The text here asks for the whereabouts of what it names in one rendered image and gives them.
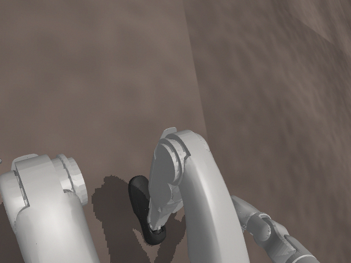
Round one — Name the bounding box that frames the right robot foot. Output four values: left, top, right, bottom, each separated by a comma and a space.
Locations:
128, 175, 166, 245

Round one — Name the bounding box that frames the right robot hand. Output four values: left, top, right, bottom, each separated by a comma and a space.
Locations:
231, 195, 260, 233

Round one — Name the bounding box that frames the right robot arm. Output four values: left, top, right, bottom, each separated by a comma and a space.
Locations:
246, 212, 320, 263

